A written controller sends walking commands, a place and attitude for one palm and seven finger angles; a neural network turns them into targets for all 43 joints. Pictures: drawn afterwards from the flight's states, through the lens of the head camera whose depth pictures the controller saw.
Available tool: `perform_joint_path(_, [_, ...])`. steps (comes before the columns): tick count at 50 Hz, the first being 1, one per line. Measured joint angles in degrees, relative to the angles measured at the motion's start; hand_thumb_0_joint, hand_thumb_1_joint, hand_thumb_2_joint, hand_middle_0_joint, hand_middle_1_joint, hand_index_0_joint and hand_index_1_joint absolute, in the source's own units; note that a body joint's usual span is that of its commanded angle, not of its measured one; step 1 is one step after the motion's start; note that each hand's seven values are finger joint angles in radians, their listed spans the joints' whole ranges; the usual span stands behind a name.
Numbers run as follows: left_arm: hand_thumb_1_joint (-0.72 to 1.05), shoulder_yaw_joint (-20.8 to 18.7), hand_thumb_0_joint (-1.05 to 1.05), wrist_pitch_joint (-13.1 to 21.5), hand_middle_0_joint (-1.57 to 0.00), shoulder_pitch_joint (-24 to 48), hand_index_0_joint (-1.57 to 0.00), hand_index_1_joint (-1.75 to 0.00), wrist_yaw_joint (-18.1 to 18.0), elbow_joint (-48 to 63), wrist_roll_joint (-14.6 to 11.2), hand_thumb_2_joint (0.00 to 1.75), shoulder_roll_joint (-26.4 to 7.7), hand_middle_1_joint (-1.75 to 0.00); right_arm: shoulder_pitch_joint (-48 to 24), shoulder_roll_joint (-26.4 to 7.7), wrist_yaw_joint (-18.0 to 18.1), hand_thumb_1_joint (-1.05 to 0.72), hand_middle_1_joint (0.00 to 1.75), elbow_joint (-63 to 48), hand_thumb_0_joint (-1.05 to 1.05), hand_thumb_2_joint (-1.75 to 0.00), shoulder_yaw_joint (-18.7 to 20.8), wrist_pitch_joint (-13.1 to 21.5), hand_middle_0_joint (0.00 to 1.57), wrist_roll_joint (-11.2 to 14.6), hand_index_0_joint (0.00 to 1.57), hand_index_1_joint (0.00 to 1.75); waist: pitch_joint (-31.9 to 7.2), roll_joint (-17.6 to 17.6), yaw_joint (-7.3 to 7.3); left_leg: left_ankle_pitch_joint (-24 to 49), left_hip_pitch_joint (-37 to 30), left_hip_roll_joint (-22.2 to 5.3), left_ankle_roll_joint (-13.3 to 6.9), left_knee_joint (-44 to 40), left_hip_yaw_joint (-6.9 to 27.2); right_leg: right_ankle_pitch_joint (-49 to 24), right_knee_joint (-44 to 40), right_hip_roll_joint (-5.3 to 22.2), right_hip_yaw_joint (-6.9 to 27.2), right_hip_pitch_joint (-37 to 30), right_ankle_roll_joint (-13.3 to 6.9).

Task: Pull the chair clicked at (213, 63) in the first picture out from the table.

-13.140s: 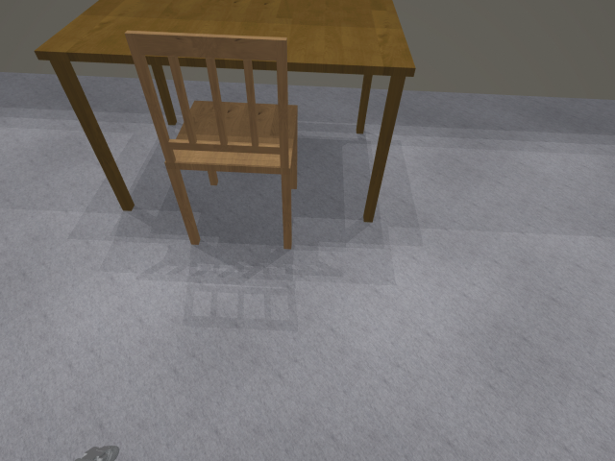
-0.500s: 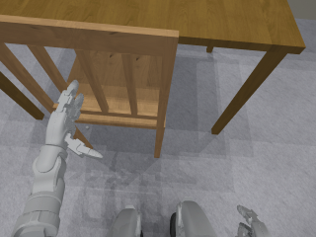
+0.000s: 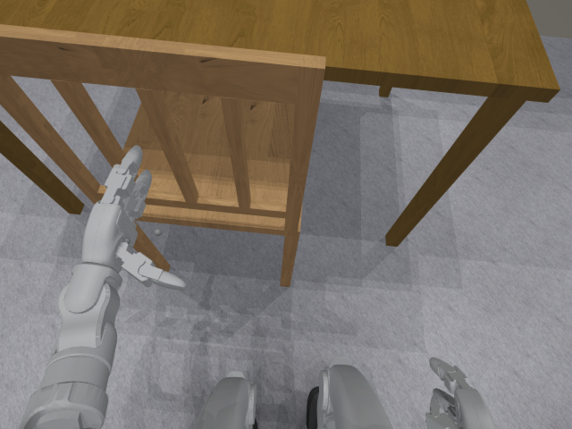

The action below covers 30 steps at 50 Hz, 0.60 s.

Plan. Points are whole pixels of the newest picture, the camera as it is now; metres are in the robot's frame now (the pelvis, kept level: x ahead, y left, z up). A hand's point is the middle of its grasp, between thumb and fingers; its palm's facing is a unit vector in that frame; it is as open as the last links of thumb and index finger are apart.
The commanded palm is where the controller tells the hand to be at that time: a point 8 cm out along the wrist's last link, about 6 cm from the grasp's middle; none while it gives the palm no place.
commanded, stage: push the fingers through the gap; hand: left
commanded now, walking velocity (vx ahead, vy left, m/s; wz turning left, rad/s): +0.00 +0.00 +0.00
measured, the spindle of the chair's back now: (174, 154) +0.51 +0.18 +0.00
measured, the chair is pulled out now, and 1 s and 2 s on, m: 0.00 0.00 0.00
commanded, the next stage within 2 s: hook a spindle and tug to test in 1.52 s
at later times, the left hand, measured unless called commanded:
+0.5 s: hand (168, 198) +0.42 +0.17 +0.02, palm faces -0.09 -0.99 -0.05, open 16.9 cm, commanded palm +0.40 +0.23 +0.02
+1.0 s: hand (178, 168) +0.47 +0.17 +0.01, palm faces -0.08 -1.00 -0.05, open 16.9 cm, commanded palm +0.45 +0.21 +0.02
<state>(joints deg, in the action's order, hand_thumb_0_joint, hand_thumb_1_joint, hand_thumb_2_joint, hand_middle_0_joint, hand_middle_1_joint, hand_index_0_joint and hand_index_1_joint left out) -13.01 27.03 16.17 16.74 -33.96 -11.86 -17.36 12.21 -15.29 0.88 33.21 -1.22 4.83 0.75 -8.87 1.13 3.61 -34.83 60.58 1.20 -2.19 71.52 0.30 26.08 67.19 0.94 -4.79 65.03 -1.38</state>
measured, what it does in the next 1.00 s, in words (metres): stands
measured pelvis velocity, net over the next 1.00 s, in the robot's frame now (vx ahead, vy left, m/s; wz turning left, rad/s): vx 0.00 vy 0.01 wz -0.02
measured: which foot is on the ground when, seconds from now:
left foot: down 0.00-1.00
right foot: down 0.00-1.00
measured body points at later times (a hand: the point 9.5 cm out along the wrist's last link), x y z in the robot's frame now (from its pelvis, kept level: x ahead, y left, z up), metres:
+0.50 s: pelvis +0.00 +0.00 +0.00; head +0.14 +0.01 +0.43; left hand +0.42 +0.23 +0.02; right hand +0.08 -0.26 -0.12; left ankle -0.01 +0.09 -0.63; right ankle +0.05 -0.11 -0.63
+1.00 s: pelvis +0.00 +0.01 -0.01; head +0.15 +0.02 +0.41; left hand +0.47 +0.22 +0.02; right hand +0.05 -0.26 -0.13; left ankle -0.01 +0.09 -0.63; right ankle +0.05 -0.11 -0.63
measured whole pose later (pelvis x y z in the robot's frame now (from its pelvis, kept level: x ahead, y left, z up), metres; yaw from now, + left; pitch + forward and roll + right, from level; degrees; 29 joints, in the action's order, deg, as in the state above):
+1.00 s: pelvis +0.00 +0.01 -0.01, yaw -1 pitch +27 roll -3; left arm -18.8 28.8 41.0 14.8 -57.1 -6.9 -22.9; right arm 15.9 -15.2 -0.5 35.2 -2.0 -0.3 -1.0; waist -8.1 1.8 8.4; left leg -34.9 66.0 0.8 -2.8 73.5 -0.3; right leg 25.2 68.2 0.5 -4.2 70.3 -0.8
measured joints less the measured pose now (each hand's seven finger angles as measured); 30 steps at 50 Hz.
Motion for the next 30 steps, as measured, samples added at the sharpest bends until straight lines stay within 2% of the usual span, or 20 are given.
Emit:
perform_joint_path(15, [-0.5,-2.0,-0.01,-1.1,-0.06,9.1,-0.07,-0.08,-0.2,-7.4,1.4,0.3,-1.6,-0.08,1.1,0.0,-0.1,-0.9,0.3,1.0,0.01,-0.9,-0.3,-0.9,0.2,-0.4,0.21,0.3,0.1,0.1,1.67,0.1,1.8,-0.2,0.0,0.7,-0.3,-0.4,0.4,-0.2,0.2,1.8,0.0])
perform_joint_path(30, [-0.5,-3.6,-0.01,0.6,-0.06,15.1,-0.07,-0.08,-0.9,-14.4,2.7,0.3,-3.0,-0.08,3.4,-0.2,-0.6,-0.9,0.3,2.2,0.01,-0.9,-0.4,-2.2,0.2,-0.9,0.21,0.3,0.4,0.3,2.94,0.3,2.7,-0.2,-0.4,0.7,-0.6,-0.8,0.2,-0.3,0.5,2.7,0.3])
